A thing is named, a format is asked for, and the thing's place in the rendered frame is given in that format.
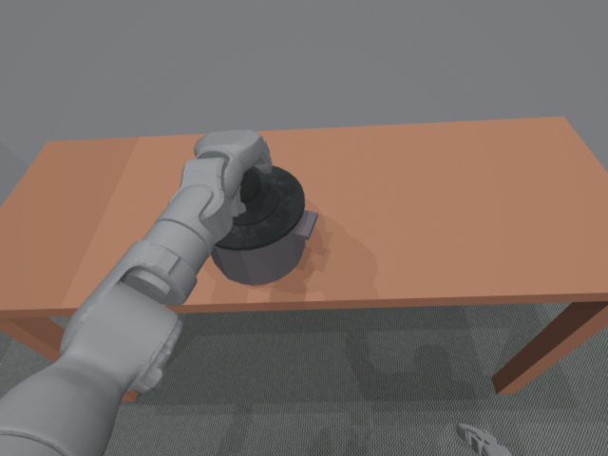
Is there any robot left forearm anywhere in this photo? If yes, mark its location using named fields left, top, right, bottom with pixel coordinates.
left=59, top=147, right=243, bottom=355

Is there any left robot hand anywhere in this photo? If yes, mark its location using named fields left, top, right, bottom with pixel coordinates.
left=194, top=129, right=273, bottom=217

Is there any knob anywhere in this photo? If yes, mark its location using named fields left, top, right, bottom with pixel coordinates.
left=240, top=169, right=261, bottom=202

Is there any table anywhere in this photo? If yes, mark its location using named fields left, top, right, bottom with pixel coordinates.
left=0, top=117, right=608, bottom=402

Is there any right robot hand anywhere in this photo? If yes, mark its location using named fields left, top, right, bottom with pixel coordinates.
left=457, top=424, right=512, bottom=456

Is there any pot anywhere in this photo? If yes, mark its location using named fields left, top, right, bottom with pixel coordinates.
left=211, top=210, right=318, bottom=286

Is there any left robot upper arm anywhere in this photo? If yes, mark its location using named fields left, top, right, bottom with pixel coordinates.
left=0, top=281, right=182, bottom=456

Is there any lid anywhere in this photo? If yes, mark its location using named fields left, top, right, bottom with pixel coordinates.
left=215, top=165, right=305, bottom=251

